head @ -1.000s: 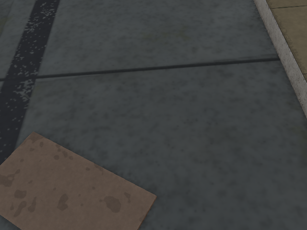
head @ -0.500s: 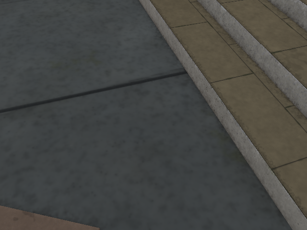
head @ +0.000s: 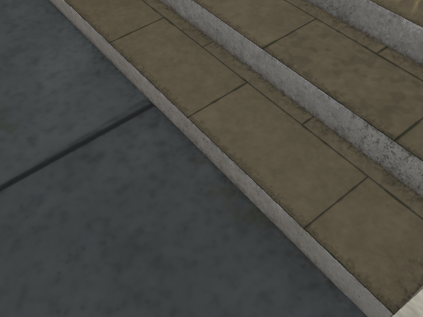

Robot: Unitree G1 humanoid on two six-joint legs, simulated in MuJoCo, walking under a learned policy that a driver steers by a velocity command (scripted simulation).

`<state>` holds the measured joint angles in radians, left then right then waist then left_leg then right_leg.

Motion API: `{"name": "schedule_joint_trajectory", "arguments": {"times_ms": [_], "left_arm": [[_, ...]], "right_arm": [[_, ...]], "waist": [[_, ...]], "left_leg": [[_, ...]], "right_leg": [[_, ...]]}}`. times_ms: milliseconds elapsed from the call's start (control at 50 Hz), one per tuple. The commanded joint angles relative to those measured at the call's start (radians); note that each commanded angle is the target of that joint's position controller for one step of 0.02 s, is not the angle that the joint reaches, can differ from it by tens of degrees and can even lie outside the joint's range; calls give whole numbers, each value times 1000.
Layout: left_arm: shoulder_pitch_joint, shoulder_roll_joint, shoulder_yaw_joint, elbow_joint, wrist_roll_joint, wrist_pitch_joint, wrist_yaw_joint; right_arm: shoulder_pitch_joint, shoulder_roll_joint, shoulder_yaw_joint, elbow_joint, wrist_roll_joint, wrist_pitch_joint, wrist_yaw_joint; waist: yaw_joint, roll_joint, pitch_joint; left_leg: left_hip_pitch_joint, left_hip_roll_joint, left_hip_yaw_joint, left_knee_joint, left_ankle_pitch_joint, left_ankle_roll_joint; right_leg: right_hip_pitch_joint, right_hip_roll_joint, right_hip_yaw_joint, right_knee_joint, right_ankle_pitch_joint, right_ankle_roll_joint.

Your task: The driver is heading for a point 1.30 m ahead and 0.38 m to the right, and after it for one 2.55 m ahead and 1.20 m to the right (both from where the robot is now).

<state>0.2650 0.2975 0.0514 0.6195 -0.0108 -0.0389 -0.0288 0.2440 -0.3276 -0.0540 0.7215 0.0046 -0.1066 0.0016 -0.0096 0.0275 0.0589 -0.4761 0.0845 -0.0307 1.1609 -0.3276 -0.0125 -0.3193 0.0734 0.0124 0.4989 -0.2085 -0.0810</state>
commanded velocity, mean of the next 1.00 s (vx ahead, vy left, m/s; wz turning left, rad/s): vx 0.49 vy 0.00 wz -0.59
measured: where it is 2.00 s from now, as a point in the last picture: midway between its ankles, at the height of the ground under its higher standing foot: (328, 122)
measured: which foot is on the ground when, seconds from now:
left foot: up 0.00-0.32, down 0.34-0.82, up 0.84-1.00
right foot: down 0.00-0.34, up 0.36-0.80, down 0.82-1.00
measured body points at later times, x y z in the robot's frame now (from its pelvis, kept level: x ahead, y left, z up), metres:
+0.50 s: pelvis +0.29 +0.02 +0.00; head +0.33 +0.02 +0.45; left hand +0.45 +0.26 -0.13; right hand +0.33 -0.27 -0.10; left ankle +0.34 +0.09 -0.74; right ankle +0.18 -0.07 -0.65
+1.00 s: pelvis +0.51 -0.10 +0.00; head +0.53 -0.12 +0.45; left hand +0.72 +0.09 -0.12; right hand +0.48 -0.37 -0.12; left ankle +0.54 +0.04 -0.58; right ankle +0.48 -0.14 -0.74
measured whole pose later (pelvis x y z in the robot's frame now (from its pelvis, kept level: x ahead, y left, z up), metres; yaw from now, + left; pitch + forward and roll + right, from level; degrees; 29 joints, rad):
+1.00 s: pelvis +0.51 -0.10 +0.00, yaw -36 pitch +2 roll +0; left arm 0.32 0.25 0.07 0.79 0.03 -0.02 0.03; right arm 0.22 -0.21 -0.02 0.70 -0.05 -0.06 0.03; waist 0.00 0.02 0.03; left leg -0.65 0.07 0.00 1.53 -0.36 -0.04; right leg -0.29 0.13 0.01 0.51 -0.25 -0.13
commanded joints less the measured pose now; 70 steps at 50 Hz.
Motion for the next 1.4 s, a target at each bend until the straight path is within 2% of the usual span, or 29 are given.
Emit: {"name": "schedule_joint_trajectory", "arguments": {"times_ms": [20, 80, 140, 160, 240, 320, 340, 360, 380, 420, 460, 560, 680, 780, 820, 840, 860, 880, 900, 920, 980, 1080, 1160, 1220, 1280, 1320, 1360, 1380, 1400], "left_arm": [[-10, 146, 40, -58, 7, -27, 18], [28, 160, 41, -17, 3, -33, 30], [78, 163, 42, 15, -9, -27, 40], [134, 170, 41, 59, 16, -16, 23], [175, 163, 48, 62, 29, -7, 25], [113, 192, 60, 72, 27, -14, 30], [115, 128, 40, 52, 23, -21, 19], [228, 25, 19, 28, -11, -20, 23], [208, 100, 21, 59, 26, -6, 34], [85, 121, 34, 78, 39, 2, 14], [68, 92, 33, 87, 49, 20, -4], [-40, 38, 17, 70, 48, 37, -18], [-158, -25, -19, 30, 47, 26, -18], [-68, 24, 3, 32, 78, 27, 14], [170, 73, 41, 100, 80, 11, 34], [180, 184, 70, 96, 78, 12, 51], [182, 273, 94, 73, 57, 16, 48], [149, 220, 100, 64, 39, 30, 52], [117, 163, 81, 83, 37, 36, 60], [85, 104, 61, 91, 39, 30, 58], [63, 26, 27, 112, 35, -3, 61], [251, 35, 25, 222, 34, -29, 63], [325, 31, 16, 286, 44, -48, 72], [370, 24, 7, 354, 40, -43, 89], [228, 21, -8, 312, -8, -38, 87], [279, 126, 15, 317, -4, -57, 60], [216, 181, 39, 304, 5, -59, 30], [226, 134, 39, 273, -19, -74, 6], [216, 22, 27, 222, 6, -82, -13]], "right_arm": [[-8, -108, -29, -76, -20, -7, 2], [-97, -78, -19, -107, -33, 9, 2], [-224, -40, -2, -143, -20, 7, 15], [-185, 7, 21, -106, -75, 57, 40], [-280, -45, 13, -145, -47, 78, 45], [-51, -82, -9, -90, -52, 36, 7], [103, -148, -27, -81, -70, 27, -11], [168, -252, -53, -79, -80, 37, -19], [130, -192, -50, -77, -55, 51, -14], [26, -47, -13, -84, -54, 54, -6], [32, -16, -2, -55, -46, 39, -8], [104, -22, -7, 3, -30, -3, -1], [133, -18, -6, 66, -33, 1, 4], [124, -76, -17, 66, -25, 23, -7], [87, -96, -24, 46, -3, 37, -3], [110, 25, 1, 23, -16, 29, 5], [208, 35, 5, -15, -14, 34, 5], [75, -19, -6, -42, -34, 25, 7], [23, -4, -1, -81, -29, 8, 12], [11, 4, 1, -79, -41, 6, 12], [49, 64, 25, -61, -69, 54, 31], [-115, 124, 47, -136, -61, 80, 25], [-363, 150, 65, -276, -69, 81, 6], [-472, 186, 96, -370, -77, 87, 10], [-373, 220, 118, -345, -48, 106, 33], [-241, 166, 83, -289, -37, 126, 14], [64, 92, 39, -217, -19, 109, 4], [154, 18, 7, -161, -38, 90, -1], [249, -144, -42, -92, -40, 88, -7]], "waist": [[-4, -97, -85], [9, -91, -49], [51, -111, -22], [48, -167, -35], [76, -133, 1], [-45, -39, -78], [-106, 29, -219], [-59, 292, -367], [-54, 198, -322], [-29, 9, -127], [-7, 70, -66], [-14, 65, -34], [-25, 83, -8], [36, 62, -119], [159, 0, -208], [121, -204, -203], [61, -243, -304], [121, -75, -228], [79, -92, -97], [43, -51, -63], [-5, -10, -76], [52, -110, -49], [81, -97, 32], [83, -79, 34], [36, 0, -83], [-5, -95, -209], [-180, -224, -379], [-188, -112, -449], [-195, 276, -473]], "left_leg": [[-188, 39, -36, -65, 100, -16], [-189, -8, -13, -238, 253, -52], [-112, -63, -5, -459, 421, -53], [-59, -65, 66, -453, 424, -42], [-66, -62, 18, -531, 341, -21], [307, -105, 20, -665, 187, 28], [524, 70, -149, -709, 20, 77], [806, 351, -586, -800, -28, 198], [717, 348, -725, -865, -153, 220], [492, 256, -446, -901, -85, 177], [391, 185, -237, -934, 160, 148], [415, 161, -17, -970, 456, 160], [383, 122, 188, -949, 647, 142], [494, 164, 243, -624, 1184, 127], [292, 118, 251, -218, 865, 71], [6, -11, 257, 155, -43, 29], [-199, -110, 56, 383, -205, -13], [-328, -64, -2, 433, -78, -26], [-391, -35, 20, 411, -37, -23], [-376, -19, 32, 409, -32, -21], [-308, -10, 41, 463, -27, -45], [-666, -4, 84, 696, -98, -24], [-1074, 26, 21, 835, -261, 42], [-987, 46, 72, 613, -225, 70], [-280, 1, 207, 128, -25, 105], [-62, -130, 292, 93, -144, 114], [183, -150, 126, -127, -112, 170], [385, -23, -128, -280, -233, 213], [496, 242, -719, -701, -210, 301]], "right_leg": [[186, -250, 350, -294, 143, -199], [126, -208, 265, -280, 273, -189], [80, -165, 235, -261, 227, -147], [73, -124, 209, -263, 247, -106], [174, -193, 329, -212, 292, -105], [161, -149, 336, 64, 507, -45], [71, -72, 257, 338, 349, -27], [-232, 85, 115, 635, -287, 15], [-331, 19, 111, 750, -302, 8], [-302, -54, 108, 738, -138, 6], [-247, -93, 88, 673, -100, 24], [-304, -108, 44, 579, -14, 60], [-209, -116, -75, 287, 144, 50], [-47, -20, -151, 226, -36, -54], [285, 4, -82, 28, 73, -100], [426, -254, 265, -39, 228, -163], [542, -438, 678, -110, 370, -343], [478, -397, 617, -193, 92, -350], [372, -352, 531, -205, 16, -317], [286, -303, 462, -199, 103, -275], [122, -259, 315, -188, 428, -258], [243, -257, 319, -219, 310, -255], [381, -328, 364, -279, 65, -233], [343, -281, 281, -395, 95, -186], [118, -216, 85, -549, 516, -151], [235, -254, 51, -319, 1259, -136], [344, -295, 52, 94, 1535, -75], [118, -214, 39, 380, 1226, -36], [-168, 48, 76, 817, 36, 23]]}}
Velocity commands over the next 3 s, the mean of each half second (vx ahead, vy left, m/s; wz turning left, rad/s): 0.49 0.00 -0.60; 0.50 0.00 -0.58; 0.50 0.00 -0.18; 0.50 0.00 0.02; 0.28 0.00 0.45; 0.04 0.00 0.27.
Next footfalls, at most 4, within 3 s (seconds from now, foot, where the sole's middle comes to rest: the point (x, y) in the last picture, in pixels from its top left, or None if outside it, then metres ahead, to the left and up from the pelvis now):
0.34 left None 0.38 0.08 -0.77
0.82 right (283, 292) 0.51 -0.17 -0.77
1.36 left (284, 164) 0.91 -0.20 -0.64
1.98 right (375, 95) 1.09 -0.52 -0.51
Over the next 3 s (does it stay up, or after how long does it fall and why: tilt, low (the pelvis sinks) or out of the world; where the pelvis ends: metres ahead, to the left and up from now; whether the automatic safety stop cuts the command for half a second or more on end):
stays up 1.27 -0.52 0.26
